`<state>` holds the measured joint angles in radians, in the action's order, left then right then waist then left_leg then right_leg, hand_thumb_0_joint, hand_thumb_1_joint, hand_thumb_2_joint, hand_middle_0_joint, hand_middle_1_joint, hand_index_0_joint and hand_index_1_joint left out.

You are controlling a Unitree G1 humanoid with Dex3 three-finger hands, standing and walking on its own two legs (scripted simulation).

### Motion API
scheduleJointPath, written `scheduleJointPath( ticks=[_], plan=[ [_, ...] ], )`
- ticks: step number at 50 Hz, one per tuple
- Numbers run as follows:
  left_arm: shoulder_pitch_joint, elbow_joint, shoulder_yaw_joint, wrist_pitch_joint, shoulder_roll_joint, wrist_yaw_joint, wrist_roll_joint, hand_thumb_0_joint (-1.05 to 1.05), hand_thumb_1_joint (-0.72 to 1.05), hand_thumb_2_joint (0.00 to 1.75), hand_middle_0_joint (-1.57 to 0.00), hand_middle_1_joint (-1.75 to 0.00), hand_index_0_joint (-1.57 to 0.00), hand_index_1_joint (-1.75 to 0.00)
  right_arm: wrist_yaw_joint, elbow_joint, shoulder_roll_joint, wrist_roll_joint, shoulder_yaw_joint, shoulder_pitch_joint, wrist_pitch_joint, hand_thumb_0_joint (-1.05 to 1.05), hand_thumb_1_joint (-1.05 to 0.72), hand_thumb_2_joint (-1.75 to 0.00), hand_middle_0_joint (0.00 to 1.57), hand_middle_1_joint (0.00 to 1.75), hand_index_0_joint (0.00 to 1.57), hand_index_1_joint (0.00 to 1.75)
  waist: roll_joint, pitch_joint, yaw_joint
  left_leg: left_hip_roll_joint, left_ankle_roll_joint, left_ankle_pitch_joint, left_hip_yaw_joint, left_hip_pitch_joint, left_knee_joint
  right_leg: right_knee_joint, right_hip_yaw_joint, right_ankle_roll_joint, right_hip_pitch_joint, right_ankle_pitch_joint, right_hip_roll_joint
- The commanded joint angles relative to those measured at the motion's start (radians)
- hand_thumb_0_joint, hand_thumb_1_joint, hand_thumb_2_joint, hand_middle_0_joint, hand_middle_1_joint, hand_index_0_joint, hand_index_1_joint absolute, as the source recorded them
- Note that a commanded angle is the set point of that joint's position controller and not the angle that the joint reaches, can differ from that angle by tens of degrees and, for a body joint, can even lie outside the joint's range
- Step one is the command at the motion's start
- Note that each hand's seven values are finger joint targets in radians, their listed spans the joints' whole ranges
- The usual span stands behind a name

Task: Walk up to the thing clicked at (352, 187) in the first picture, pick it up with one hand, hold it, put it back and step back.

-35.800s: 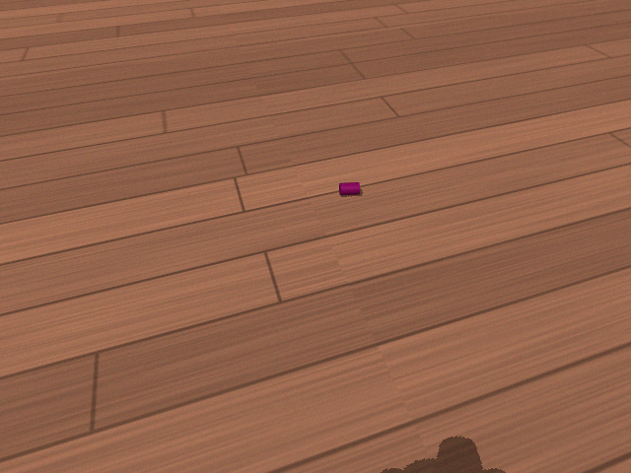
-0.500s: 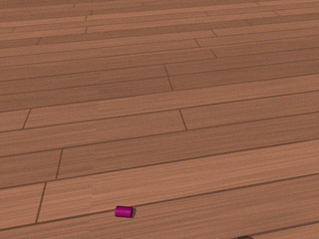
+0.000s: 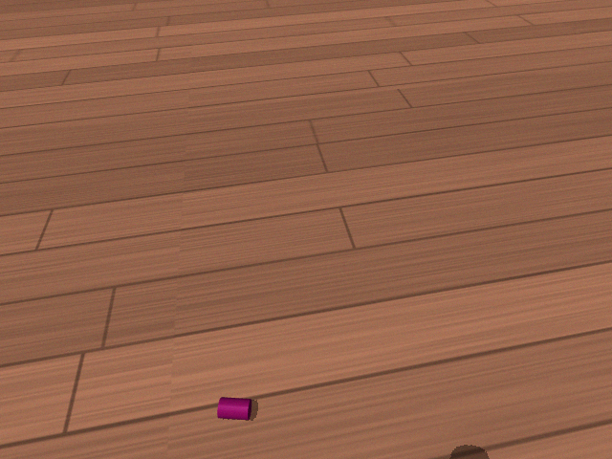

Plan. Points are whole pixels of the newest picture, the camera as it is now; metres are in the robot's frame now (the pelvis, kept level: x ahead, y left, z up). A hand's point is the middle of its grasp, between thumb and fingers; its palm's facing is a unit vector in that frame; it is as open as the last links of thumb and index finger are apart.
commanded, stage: stand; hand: left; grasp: from above
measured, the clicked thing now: (234, 408) +0.44 +0.25 -0.75
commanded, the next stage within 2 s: step back in 0.94 s
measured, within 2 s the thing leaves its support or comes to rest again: neither
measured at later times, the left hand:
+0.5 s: hand out of the picture +0.08 +0.24 -0.16, palm faces +0.00 -0.94 -0.33, open 7.4 cm
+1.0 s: hand out of the picture +0.08 +0.25 -0.16, palm faces +0.00 -0.94 -0.34, open 7.4 cm
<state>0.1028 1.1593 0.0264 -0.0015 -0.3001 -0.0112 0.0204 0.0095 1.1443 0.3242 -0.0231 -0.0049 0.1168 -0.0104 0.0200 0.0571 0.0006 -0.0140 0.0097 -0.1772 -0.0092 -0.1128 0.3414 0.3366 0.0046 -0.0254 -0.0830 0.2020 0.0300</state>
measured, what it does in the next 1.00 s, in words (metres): stands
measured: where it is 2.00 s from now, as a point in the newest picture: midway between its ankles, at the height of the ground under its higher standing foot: outside the picture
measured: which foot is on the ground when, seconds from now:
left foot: down 0.00-1.00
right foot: down 0.00-1.00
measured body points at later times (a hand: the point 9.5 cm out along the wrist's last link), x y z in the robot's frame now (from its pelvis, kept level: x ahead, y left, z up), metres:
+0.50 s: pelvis +0.00 +0.00 +0.00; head +0.00 -0.01 +0.45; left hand +0.08 +0.29 -0.13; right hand +0.07 -0.30 -0.14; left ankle +0.01 +0.12 -0.75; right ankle -0.01 -0.13 -0.75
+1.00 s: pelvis +0.00 +0.00 +0.00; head +0.01 +0.00 +0.45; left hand +0.08 +0.30 -0.13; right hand +0.07 -0.30 -0.14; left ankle +0.01 +0.12 -0.75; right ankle -0.01 -0.13 -0.75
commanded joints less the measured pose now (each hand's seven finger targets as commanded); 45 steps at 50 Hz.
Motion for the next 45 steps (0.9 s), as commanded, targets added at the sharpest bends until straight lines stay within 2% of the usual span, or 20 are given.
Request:
scheduleJointPath(
  ticks=[1, 4, 9, 19, 24, 26, 30, 38, 45],
  plan=[
    [-0.026, -0.049, 0.035, -0.018, -0.203, -0.014, -0.003, 0.0, 0.9, 0.9, -0.2, -0.3, -0.2, -0.3, 0.015, -0.048, 0.193, 0.006, -0.038, -0.034, -0.02, 0.0, -0.9, -0.9, 0.2, 0.3, 0.2, 0.3, -0.024, -0.054, 0.001, -0.107, -0.026, 0.127, 0.086, 0.022, -0.056, -0.059, -0.074, 0.033, -0.019, -0.153, 0.092],
    [-0.035, -0.056, 0.037, -0.02, -0.217, -0.014, -0.004, 0.0, 0.9, 0.9, -0.2, -0.3, -0.2, -0.3, 0.014, -0.053, 0.196, 0.006, -0.039, -0.038, -0.019, 0.0, -0.9, -0.9, 0.2, 0.3, 0.2, 0.3, -0.026, -0.065, 0.001, -0.114, -0.029, 0.16, 0.083, 0.032, -0.052, -0.059, -0.075, 0.034, -0.016, -0.165, 0.096],
    [-0.036, -0.06, 0.036, -0.019, -0.216, -0.011, -0.005, 0.0, 0.9, 0.9, -0.2, -0.3, -0.2, -0.3, 0.014, -0.051, 0.2, 0.006, -0.04, -0.046, -0.021, 0.0, -0.9, -0.9, 0.2, 0.3, 0.2, 0.3, -0.024, -0.068, 0.003, -0.118, -0.026, 0.142, 0.085, 0.033, -0.058, -0.058, -0.079, 0.038, -0.017, -0.144, 0.096],
    [-0.036, -0.067, 0.034, -0.025, -0.226, -0.01, -0.006, 0.0, 0.9, 0.9, -0.2, -0.3, -0.2, -0.3, 0.01, -0.055, 0.208, 0.008, -0.041, -0.05, -0.02, 0.0, -0.9, -0.9, 0.2, 0.3, 0.2, 0.3, -0.025, -0.077, -0.001, -0.12, -0.03, 0.17, 0.082, 0.045, -0.049, -0.063, -0.08, 0.037, -0.014, -0.176, 0.098],
    [-0.035, -0.066, 0.034, -0.023, -0.228, -0.007, -0.007, 0.0, 0.9, 0.9, -0.2, -0.3, -0.2, -0.3, 0.008, -0.05, 0.209, 0.006, -0.04, -0.038, -0.017, 0.0, -0.9, -0.9, 0.2, 0.3, 0.2, 0.3, -0.022, -0.043, -0.005, -0.114, -0.028, 0.065, 0.08, 0.006, -0.071, -0.079, -0.087, 0.038, -0.026, -0.107, 0.096],
    [-0.029, -0.068, 0.034, -0.025, -0.23, -0.007, -0.006, 0.0, 0.9, 0.9, -0.2, -0.3, -0.2, -0.3, 0.005, -0.055, 0.212, 0.007, -0.041, -0.048, -0.017, 0.0, -0.9, -0.9, 0.2, 0.3, 0.2, 0.3, -0.02, -0.055, 0.001, -0.118, -0.031, 0.084, 0.084, 0.02, -0.067, -0.079, -0.084, 0.038, -0.028, -0.104, 0.095],
    [-0.03, -0.066, 0.035, -0.022, -0.233, -0.005, -0.006, 0.0, 0.9, 0.9, -0.2, -0.3, -0.2, -0.3, 0.006, -0.053, 0.21, 0.006, -0.039, -0.039, -0.019, 0.0, -0.9, -0.9, 0.2, 0.3, 0.2, 0.3, -0.011, -0.04, -0.004, -0.112, -0.027, 0.041, 0.083, 0.004, -0.079, -0.078, -0.089, 0.042, -0.032, -0.1, 0.097],
    [-0.027, -0.071, 0.033, -0.027, -0.237, -0.003, -0.008, 0.0, 0.9, 0.9, -0.2, -0.3, -0.2, -0.3, 0.004, -0.058, 0.215, 0.008, -0.038, -0.04, -0.024, 0.0, -0.9, -0.9, 0.2, 0.3, 0.2, 0.3, -0.027, -0.07, -0.001, -0.121, -0.031, 0.134, 0.087, 0.034, -0.063, -0.064, -0.085, 0.04, -0.021, -0.142, 0.098],
    [-0.02, -0.074, 0.028, -0.024, -0.238, -0.002, -0.008, 0.0, 0.9, 0.9, -0.2, -0.3, -0.2, -0.3, 0.007, -0.057, 0.22, 0.008, -0.037, -0.034, -0.022, 0.0, -0.9, -0.9, 0.2, 0.3, 0.2, 0.3, -0.022, -0.066, -0.001, -0.12, -0.029, 0.137, 0.082, 0.028, -0.062, -0.066, -0.084, 0.041, -0.023, -0.154, 0.099]
  ],
)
